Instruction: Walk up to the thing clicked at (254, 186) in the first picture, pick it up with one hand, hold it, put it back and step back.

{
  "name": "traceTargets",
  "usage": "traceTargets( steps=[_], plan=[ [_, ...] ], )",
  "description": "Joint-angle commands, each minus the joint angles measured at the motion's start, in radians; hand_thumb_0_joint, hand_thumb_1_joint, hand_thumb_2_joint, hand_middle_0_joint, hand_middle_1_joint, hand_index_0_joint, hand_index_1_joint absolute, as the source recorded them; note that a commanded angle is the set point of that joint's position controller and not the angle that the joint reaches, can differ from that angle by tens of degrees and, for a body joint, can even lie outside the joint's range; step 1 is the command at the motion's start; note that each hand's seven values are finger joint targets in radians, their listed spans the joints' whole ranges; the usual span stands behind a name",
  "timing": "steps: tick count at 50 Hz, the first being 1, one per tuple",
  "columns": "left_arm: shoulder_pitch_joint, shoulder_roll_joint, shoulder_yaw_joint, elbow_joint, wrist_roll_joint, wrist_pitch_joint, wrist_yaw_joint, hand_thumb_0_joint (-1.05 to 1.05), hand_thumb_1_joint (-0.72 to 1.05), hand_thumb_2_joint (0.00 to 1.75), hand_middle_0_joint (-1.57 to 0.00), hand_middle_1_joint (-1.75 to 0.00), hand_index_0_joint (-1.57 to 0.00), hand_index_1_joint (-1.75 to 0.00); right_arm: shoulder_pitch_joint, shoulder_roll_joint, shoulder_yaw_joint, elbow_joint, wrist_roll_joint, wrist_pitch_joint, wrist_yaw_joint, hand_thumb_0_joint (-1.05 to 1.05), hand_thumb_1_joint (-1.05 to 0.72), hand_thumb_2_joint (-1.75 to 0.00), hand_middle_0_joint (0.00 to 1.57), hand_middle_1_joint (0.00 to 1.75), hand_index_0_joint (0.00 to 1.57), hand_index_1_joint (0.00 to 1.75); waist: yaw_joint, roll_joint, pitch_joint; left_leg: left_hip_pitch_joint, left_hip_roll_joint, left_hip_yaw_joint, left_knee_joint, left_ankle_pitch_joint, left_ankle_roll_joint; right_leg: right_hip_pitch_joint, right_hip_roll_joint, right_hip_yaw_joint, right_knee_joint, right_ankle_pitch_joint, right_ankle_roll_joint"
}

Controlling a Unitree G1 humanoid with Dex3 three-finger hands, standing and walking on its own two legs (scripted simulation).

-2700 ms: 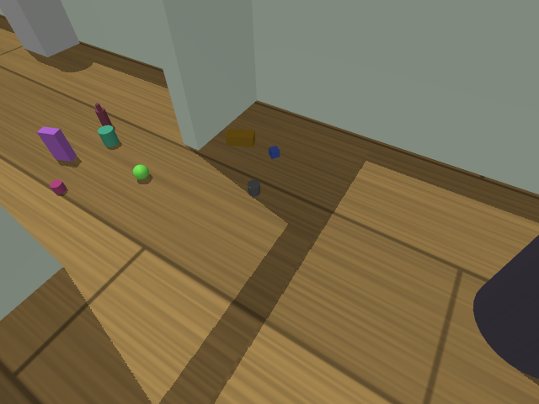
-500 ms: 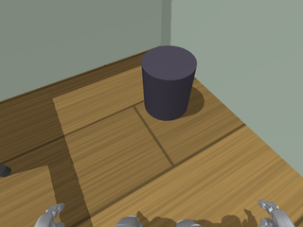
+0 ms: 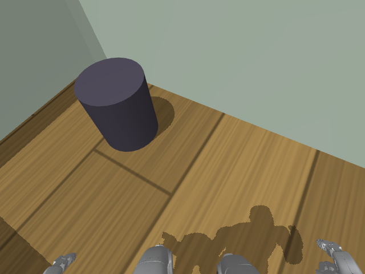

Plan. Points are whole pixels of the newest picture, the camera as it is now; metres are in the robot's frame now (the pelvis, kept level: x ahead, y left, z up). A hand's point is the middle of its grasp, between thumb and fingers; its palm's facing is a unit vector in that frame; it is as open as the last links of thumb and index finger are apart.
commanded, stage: walk up
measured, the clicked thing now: out of the picture -0.06 +1.16 -0.72
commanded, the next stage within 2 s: stand in 1.76 s
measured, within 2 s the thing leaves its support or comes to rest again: neither
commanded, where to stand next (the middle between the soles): +0.06 -0.01 m, yaw -41 degrees
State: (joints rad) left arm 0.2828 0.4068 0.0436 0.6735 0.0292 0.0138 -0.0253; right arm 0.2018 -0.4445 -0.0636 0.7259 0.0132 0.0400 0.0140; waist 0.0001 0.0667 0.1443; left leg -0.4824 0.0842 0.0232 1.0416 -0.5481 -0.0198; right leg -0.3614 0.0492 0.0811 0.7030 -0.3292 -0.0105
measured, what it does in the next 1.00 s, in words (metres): steps on the spot, turning right: left foot, then right foot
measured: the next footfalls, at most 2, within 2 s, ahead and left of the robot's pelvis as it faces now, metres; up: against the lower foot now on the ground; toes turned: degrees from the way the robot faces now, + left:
left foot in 0.18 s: +0.10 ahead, +0.12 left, +0.00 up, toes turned -8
right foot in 0.54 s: -0.01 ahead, -0.12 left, +0.00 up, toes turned -22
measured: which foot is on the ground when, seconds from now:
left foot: up 0.00-0.16, down 0.18-0.56, up 0.58-0.84, down 0.86-1.00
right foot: down 0.00-0.20, up 0.22-0.52, down 0.54-0.88, up 0.90-1.00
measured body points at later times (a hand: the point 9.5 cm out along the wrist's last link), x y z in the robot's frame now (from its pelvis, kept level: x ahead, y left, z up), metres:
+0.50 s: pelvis -0.01 +0.02 +0.00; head +0.03 +0.02 +0.45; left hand +0.22 +0.28 -0.10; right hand -0.07 -0.32 -0.08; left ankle +0.06 +0.12 -0.72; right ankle -0.05 -0.11 -0.70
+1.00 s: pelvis -0.02 +0.04 -0.01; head +0.01 +0.03 +0.44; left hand +0.24 +0.25 -0.12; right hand -0.13 -0.26 -0.11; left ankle +0.08 +0.13 -0.72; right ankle -0.07 -0.08 -0.68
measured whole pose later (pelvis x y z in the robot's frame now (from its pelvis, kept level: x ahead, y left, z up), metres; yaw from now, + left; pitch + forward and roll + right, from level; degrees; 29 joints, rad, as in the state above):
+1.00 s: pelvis -0.02 +0.04 -0.01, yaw -35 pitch -3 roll +0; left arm 0.26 0.42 0.05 0.82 0.02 0.00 0.01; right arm 0.26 -0.38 -0.03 0.81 -0.03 -0.03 0.02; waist -0.02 -0.02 0.11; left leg -0.37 0.07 0.07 0.78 -0.37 0.01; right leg -0.47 0.07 0.10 1.03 -0.51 -0.01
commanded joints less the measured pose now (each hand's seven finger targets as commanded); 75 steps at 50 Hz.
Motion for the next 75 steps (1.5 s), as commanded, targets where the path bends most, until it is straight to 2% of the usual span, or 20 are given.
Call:
traceTargets(
  steps=[1, 7, 9, 11, 15, 25, 26, 28, 29, 32, 42, 44, 45, 54, 56, 58, 63, 67, 71, 75],
  plan=[
    [-0.027, 0.259, 0.087, -0.108, -0.009, -0.026, 0.037, 0.0, 0.9, 0.9, -0.2, -0.3, -0.2, -0.3, 0.052, -0.154, -0.053, -0.084, 0.003, -0.037, -0.017, 0.0, -0.9, -0.9, 0.2, 0.3, 0.2, 0.3, -0.004, -0.237, -0.226, -0.014, -0.069, -0.018, -0.01, 0.051, 0.009, 0.14, -0.151, 0.28, -0.155, 0.513, -0.201],
    [-0.066, 0.246, 0.078, -0.124, -0.015, -0.013, 0.049, 0.0, 0.9, 0.9, -0.2, -0.3, -0.2, -0.3, 0.11, -0.125, -0.056, -0.074, -0.022, -0.056, -0.023, 0.0, -0.9, -0.9, 0.2, 0.3, 0.2, 0.3, -0.059, -0.215, -0.187, 0.234, -0.103, -0.032, -0.384, 0.186, 0.071, -0.082, -0.139, 0.359, -0.048, 0.464, -0.17],
    [-0.062, 0.128, 0.045, -0.143, -0.031, -0.007, 0.051, 0.0, 0.9, 0.9, -0.2, -0.3, -0.2, -0.3, 0.143, -0.235, -0.091, -0.076, -0.055, -0.069, -0.033, 0.0, -0.9, -0.9, 0.2, 0.3, 0.2, 0.3, -0.073, 0.119, -0.153, 0.388, 0.186, -0.417, -0.681, 0.201, 0.117, -0.326, 0.079, 0.148, 0.242, 0.024, -0.021],
    [-0.004, 0.249, 0.067, -0.093, -0.002, -0.003, 0.064, 0.0, 0.9, 0.9, -0.2, -0.3, -0.2, -0.3, 0.035, -0.3, -0.113, -0.105, -0.03, -0.075, -0.021, 0.0, -0.9, -0.9, 0.2, 0.3, 0.2, 0.3, -0.034, 0.105, -0.127, 0.229, 0.452, -0.622, -0.752, 0.267, 0.301, -0.28, 0.034, 0.085, 0.527, -0.222, 0.017],
    [0.014, 0.218, 0.086, -0.033, -0.028, -0.004, 0.019, 0.0, 0.9, 0.9, -0.2, -0.3, -0.2, -0.3, 0.023, -0.208, -0.073, -0.091, -0.035, -0.087, -0.022, 0.0, -0.9, -0.9, 0.2, 0.3, 0.2, 0.3, -0.014, 0.098, -0.091, 0.186, 0.196, -0.196, -0.668, 0.31, 0.191, -0.212, -0.019, 0.033, 0.475, -0.07, 0.0],
    [0.071, 0.164, 0.082, 0.031, -0.015, -0.037, 0.021, 0.0, 0.9, 0.9, -0.2, -0.3, -0.2, -0.3, 0.072, -0.232, -0.075, -0.109, -0.038, -0.053, 0.003, 0.0, -0.9, -0.9, 0.2, 0.3, 0.2, 0.3, -0.002, 0.137, -0.202, 0.214, 0.207, -0.002, -0.401, 0.52, 0.172, 0.116, 0.023, -0.177, -0.139, -0.001, -0.014],
    [0.114, 0.188, 0.096, 0.054, -0.009, -0.046, 0.029, 0.0, 0.9, 0.9, -0.2, -0.3, -0.2, -0.3, 0.076, -0.192, -0.063, -0.109, -0.035, -0.048, 0.003, 0.0, -0.9, -0.9, 0.2, 0.3, 0.2, 0.3, 0.026, 0.061, -0.217, 0.117, 0.184, 0.03, -0.273, 0.434, 0.137, 0.241, 0.014, -0.117, -0.224, 0.002, -0.034],
    [0.089, 0.348, 0.13, 0.011, 0.007, -0.064, 0.045, 0.0, 0.9, 0.9, -0.2, -0.3, -0.2, -0.3, 0.02, -0.11, -0.027, -0.155, -0.02, -0.047, -0.003, 0.0, -0.9, -0.9, 0.2, 0.3, 0.2, 0.3, 0.045, -0.287, -0.142, -0.26, -0.033, 0.047, 0.016, -0.035, 0.023, 0.276, -0.365, 0.59, -0.339, 0.035, -0.245],
    [0.069, 0.363, 0.13, 0.008, 0.003, -0.059, 0.046, 0.0, 0.9, 0.9, -0.2, -0.3, -0.2, -0.3, -0.016, -0.179, -0.051, -0.139, -0.028, -0.046, -0.021, 0.0, -0.9, -0.9, 0.2, 0.3, 0.2, 0.3, 0.053, -0.225, -0.109, -0.191, 0.034, -0.065, 0.089, -0.094, 0.023, 0.137, -0.42, 0.613, -0.313, 0.111, -0.32],
    [-0.021, 0.267, 0.095, 0.008, -0.011, -0.063, 0.055, 0.0, 0.9, 0.9, -0.2, -0.3, -0.2, -0.3, 0.085, -0.174, -0.045, -0.046, -0.013, -0.057, -0.018, 0.0, -0.9, -0.9, 0.2, 0.3, 0.2, 0.3, -0.018, -0.167, -0.118, -0.108, 0.026, -0.043, 0.008, 0.068, 0.031, 0.13, -0.236, 0.321, -0.201, 0.277, -0.204],
    [-0.053, 0.228, 0.073, -0.004, -0.016, -0.04, 0.051, 0.0, 0.9, 0.9, -0.2, -0.3, -0.2, -0.3, 0.156, -0.154, -0.052, 0.018, -0.038, -0.085, -0.022, 0.0, -0.9, -0.9, 0.2, 0.3, 0.2, 0.3, -0.057, -0.193, -0.167, 0.268, -0.079, -0.004, -0.422, 0.191, 0.07, -0.119, -0.137, 0.266, -0.023, 0.237, -0.143],
    [-0.024, 0.135, 0.041, -0.003, -0.028, -0.039, 0.057, 0.0, 0.9, 0.9, -0.2, -0.3, -0.2, -0.3, 0.135, -0.289, -0.084, 0.006, -0.047, -0.095, -0.025, 0.0, -0.9, -0.9, 0.2, 0.3, 0.2, 0.3, -0.06, 0.144, -0.172, 0.318, 0.297, -0.555, -0.704, -0.011, 0.238, -0.299, 0.081, 0.061, 0.294, -0.112, -0.023],
    [-0.036, 0.237, 0.064, 0.021, -0.014, -0.044, 0.07, 0.0, 0.9, 0.9, -0.2, -0.3, -0.2, -0.3, 0.086, -0.321, -0.098, -0.004, -0.039, -0.096, -0.016, 0.0, -0.9, -0.9, 0.2, 0.3, 0.2, 0.3, -0.056, 0.104, -0.133, 0.228, 0.42, -0.656, -0.723, 0.024, 0.345, -0.262, 0.019, 0.083, 0.409, -0.266, -0.003],
    [0.083, 0.169, 0.078, 0.15, -0.007, -0.067, 0.03, 0.0, 0.9, 0.9, -0.2, -0.3, -0.2, -0.3, 0.007, -0.214, -0.048, 0.001, -0.051, -0.064, 0.001, 0.0, -0.9, -0.9, 0.2, 0.3, 0.2, 0.3, 0.023, 0.114, -0.127, 0.051, 0.154, -0.117, -0.5, 0.122, 0.168, 0.171, 0.025, -0.12, -0.108, -0.019, -0.017],
    [0.087, 0.222, 0.093, 0.147, 0.007, -0.082, 0.048, 0.0, 0.9, 0.9, -0.2, -0.3, -0.2, -0.3, 0.048, -0.111, -0.011, -0.001, -0.041, -0.059, -0.002, 0.0, -0.9, -0.9, 0.2, 0.3, 0.2, 0.3, 0.029, -0.085, -0.159, -0.064, 0.069, -0.03, -0.249, 0.148, 0.088, 0.293, -0.087, 0.169, -0.263, -0.102, -0.071],
    [0.002, 0.31, 0.094, 0.115, 0.006, -0.088, 0.052, 0.0, 0.9, 0.9, -0.2, -0.3, -0.2, -0.3, -0.021, -0.166, -0.029, 0.005, -0.036, -0.056, -0.016, 0.0, -0.9, -0.9, 0.2, 0.3, 0.2, 0.3, 0.026, -0.142, -0.069, -0.051, 0.015, -0.068, -0.093, -0.043, 0.039, 0.044, -0.364, 0.563, -0.319, -0.098, -0.266],
    [-0.108, 0.233, 0.052, 0.13, -0.018, -0.085, 0.047, 0.0, 0.9, 0.9, -0.2, -0.3, -0.2, -0.3, 0.109, -0.134, -0.023, 0.113, -0.024, -0.089, -0.017, 0.0, -0.9, -0.9, 0.2, 0.3, 0.2, 0.3, -0.059, -0.194, -0.148, 0.232, -0.015, -0.009, -0.395, 0.248, 0.06, -0.016, -0.191, 0.221, -0.162, 0.27, -0.144],
    [-0.043, 0.179, 0.03, 0.188, -0.029, -0.072, 0.049, 0.0, 0.9, 0.9, -0.2, -0.3, -0.2, -0.3, -0.008, -0.22, -0.031, 0.117, -0.026, -0.096, -0.009, 0.0, -0.9, -0.9, 0.2, 0.3, 0.2, 0.3, 0.004, 0.002, -0.162, 0.178, 0.211, -0.29, -0.599, 0.158, 0.195, 0.037, -0.02, 0.01, -0.008, -0.07, -0.038],
    [-0.088, 0.227, 0.035, 0.226, -0.022, -0.09, 0.044, 0.0, 0.9, 0.9, -0.2, -0.3, -0.2, -0.3, -0.065, -0.158, 0.003, 0.146, -0.021, -0.084, -0.005, 0.0, -0.9, -0.9, 0.2, 0.3, 0.2, 0.3, -0.008, -0.06, -0.097, 0.128, 0.019, -0.061, -0.472, 0.189, 0.061, 0.047, -0.135, 0.243, -0.216, 0.044, -0.099],
    [-0.132, 0.183, 0.014, 0.257, -0.032, -0.083, 0.044, 0.0, 0.9, 0.9, -0.2, -0.3, -0.2, -0.3, -0.053, -0.165, 0.003, 0.202, -0.018, -0.093, -0.007, 0.0, -0.9, -0.9, 0.2, 0.3, 0.2, 0.3, -0.016, -0.03, -0.142, 0.252, 0.07, -0.098, -0.574, 0.274, 0.09, 0.039, -0.088, 0.131, -0.158, 0.22, -0.059]
  ],
)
